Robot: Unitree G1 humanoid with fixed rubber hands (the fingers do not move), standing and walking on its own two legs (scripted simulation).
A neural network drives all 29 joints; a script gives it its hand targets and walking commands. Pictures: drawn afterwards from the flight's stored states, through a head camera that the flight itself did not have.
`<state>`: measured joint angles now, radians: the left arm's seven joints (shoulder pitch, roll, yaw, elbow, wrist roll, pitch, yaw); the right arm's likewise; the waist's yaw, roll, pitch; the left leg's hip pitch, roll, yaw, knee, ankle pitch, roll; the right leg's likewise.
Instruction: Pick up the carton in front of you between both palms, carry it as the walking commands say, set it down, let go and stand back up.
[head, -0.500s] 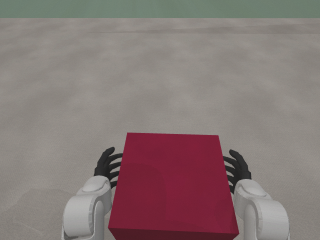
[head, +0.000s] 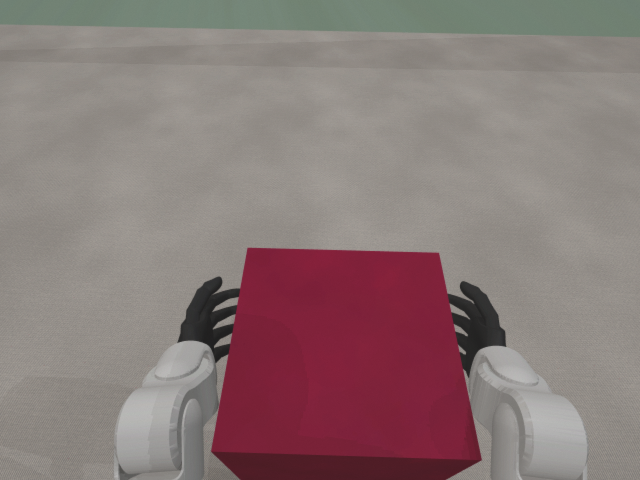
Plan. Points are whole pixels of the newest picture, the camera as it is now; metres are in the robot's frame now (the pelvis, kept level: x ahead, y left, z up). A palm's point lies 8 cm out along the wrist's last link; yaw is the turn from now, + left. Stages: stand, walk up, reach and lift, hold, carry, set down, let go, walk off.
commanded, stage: carry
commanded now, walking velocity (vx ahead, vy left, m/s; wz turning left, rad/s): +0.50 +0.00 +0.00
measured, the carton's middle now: (338, 380) +0.24 +0.00 +0.03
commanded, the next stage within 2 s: none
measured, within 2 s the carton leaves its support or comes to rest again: neither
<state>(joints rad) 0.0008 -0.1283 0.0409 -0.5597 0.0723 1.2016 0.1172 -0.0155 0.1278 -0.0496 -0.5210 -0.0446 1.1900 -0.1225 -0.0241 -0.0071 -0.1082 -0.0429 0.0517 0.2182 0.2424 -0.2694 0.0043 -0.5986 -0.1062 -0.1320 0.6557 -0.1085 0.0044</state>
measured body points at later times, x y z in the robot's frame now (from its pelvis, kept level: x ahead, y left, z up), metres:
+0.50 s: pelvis +0.28 -0.02 -0.01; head +0.27 -0.02 +0.44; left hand +0.53 +0.14 +0.08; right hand +0.53 -0.17 +0.07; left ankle +0.35 +0.08 -0.75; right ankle +0.23 -0.12 -0.75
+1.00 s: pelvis +0.34 -0.02 -0.02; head +0.33 -0.01 +0.43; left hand +0.62 +0.13 +0.02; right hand +0.61 -0.17 +0.02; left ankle +0.35 +0.08 -0.75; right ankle +0.23 -0.12 -0.75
